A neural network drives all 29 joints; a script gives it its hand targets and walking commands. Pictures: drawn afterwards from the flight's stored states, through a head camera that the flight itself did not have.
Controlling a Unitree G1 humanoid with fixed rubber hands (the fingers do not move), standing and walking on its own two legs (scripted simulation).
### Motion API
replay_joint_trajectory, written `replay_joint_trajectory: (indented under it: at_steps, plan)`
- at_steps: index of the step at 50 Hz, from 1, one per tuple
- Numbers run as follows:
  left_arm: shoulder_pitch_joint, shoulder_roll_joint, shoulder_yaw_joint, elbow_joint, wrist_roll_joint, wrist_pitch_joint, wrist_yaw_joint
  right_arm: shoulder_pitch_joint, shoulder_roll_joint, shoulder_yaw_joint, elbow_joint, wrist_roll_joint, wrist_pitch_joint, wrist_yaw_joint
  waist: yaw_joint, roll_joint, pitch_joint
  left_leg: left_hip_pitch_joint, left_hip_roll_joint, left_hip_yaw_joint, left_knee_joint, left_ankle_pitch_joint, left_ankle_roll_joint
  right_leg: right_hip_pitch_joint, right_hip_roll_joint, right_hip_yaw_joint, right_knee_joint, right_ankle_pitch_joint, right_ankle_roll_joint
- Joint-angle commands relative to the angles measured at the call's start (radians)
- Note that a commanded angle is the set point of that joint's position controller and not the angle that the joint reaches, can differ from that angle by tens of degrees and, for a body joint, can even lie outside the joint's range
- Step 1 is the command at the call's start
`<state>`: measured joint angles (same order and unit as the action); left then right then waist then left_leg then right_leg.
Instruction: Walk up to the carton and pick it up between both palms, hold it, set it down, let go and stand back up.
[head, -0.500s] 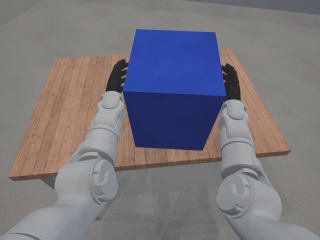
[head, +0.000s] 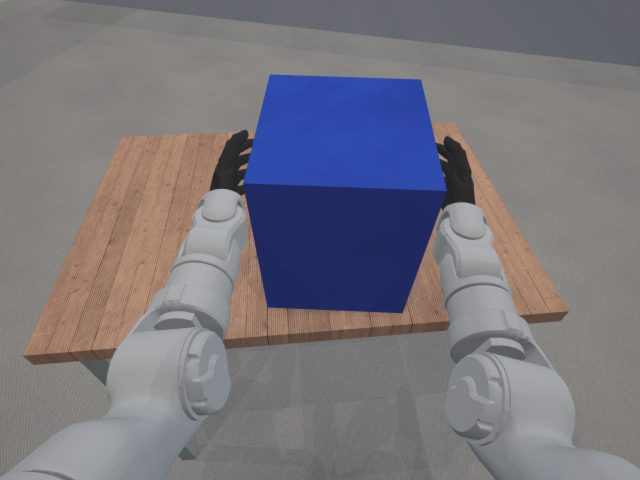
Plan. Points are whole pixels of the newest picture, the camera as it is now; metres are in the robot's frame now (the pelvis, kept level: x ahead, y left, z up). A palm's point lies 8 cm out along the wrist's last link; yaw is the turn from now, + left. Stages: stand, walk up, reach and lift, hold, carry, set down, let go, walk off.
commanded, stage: reach and lift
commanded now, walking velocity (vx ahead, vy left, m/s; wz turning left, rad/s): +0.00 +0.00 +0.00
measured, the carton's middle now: (339, 200) +0.46 -0.03 +0.11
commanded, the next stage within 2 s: none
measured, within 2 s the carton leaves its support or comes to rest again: neither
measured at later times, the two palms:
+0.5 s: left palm (214, 187) +0.41 +0.13 +0.18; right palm (464, 193) +0.39 -0.16 +0.18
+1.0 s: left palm (201, 178) +0.39 +0.13 +0.21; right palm (473, 181) +0.38 -0.16 +0.21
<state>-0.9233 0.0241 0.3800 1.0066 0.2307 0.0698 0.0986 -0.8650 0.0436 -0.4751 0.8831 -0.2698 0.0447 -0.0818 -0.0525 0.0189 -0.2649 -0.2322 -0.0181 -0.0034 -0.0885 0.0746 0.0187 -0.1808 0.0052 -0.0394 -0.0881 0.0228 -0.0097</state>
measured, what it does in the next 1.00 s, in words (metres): stands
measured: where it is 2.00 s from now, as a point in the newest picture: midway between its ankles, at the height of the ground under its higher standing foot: outside the picture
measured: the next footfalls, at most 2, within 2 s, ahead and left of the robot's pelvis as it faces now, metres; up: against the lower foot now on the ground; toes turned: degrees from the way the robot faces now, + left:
none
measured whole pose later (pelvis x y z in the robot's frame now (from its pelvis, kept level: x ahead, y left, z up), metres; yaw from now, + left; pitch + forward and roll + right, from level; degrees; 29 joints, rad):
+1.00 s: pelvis -0.02 +0.00 +0.00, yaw -1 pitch +3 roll +0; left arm -0.84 0.02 0.34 0.53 0.18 0.57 0.09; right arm -0.91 -0.07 -0.11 0.75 0.12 0.39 -0.19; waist -0.05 0.01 -0.15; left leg -0.08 -0.01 0.01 0.00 0.03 0.01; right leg -0.03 0.01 -0.01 -0.02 0.00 -0.02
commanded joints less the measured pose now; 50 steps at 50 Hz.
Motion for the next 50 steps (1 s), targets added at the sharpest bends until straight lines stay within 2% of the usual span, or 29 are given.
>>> replay_joint_trajectory:
  at_steps: [1, 15, 23, 31, 40, 50]
  plan:
    - [-0.753, -0.516, -0.255, -0.218, -0.026, -0.027, -0.164, -0.703, 0.535, 0.354, -0.094, 0.050, -0.005, 0.118, -0.003, -0.010, -0.488, 0.273, -0.010, 0.001, 0.097, 0.364, 0.018, 0.341, 0.023, 0.016, 0.121, 0.473, -0.012]
    - [-0.754, -0.485, -0.253, -0.349, -0.036, 0.112, -0.170, -0.712, 0.501, 0.355, -0.143, 0.090, 0.107, 0.094, -0.013, 0.009, -0.397, 0.323, -0.001, -0.007, 0.076, 0.255, 0.034, 0.295, 0.014, 0.020, 0.077, 0.294, -0.016]
    - [-0.761, -0.488, -0.277, -0.408, -0.062, 0.175, -0.160, -0.748, 0.498, 0.405, -0.185, 0.145, 0.150, 0.083, -0.008, 0.001, -0.399, 0.343, 0.007, -0.009, 0.091, 0.223, 0.044, 0.278, 0.013, 0.024, 0.088, 0.237, -0.016]
    - [-0.747, -0.498, -0.315, -0.483, -0.094, 0.254, -0.146, -0.772, 0.490, 0.481, -0.230, 0.238, 0.195, 0.052, -0.004, 0.002, -0.392, 0.408, 0.012, -0.012, 0.135, 0.254, 0.035, 0.255, 0.015, 0.035, 0.095, 0.227, -0.018]
    - [-0.723, -0.515, -0.378, -0.595, -0.136, 0.355, -0.133, -0.762, 0.464, 0.576, -0.290, 0.374, 0.256, -0.008, -0.007, 0.020, -0.361, 0.449, 0.006, -0.016, 0.189, 0.304, 0.006, 0.239, 0.018, 0.053, 0.108, 0.236, -0.014]
    - [-0.675, -0.524, -0.427, -0.698, -0.176, 0.464, -0.124, -0.764, 0.454, 0.675, -0.399, 0.498, 0.322, -0.068, 0.006, -0.003, -0.314, 0.430, 0.004, -0.026, 0.215, 0.261, 0.008, 0.220, 0.018, 0.064, 0.143, 0.199, 0.003]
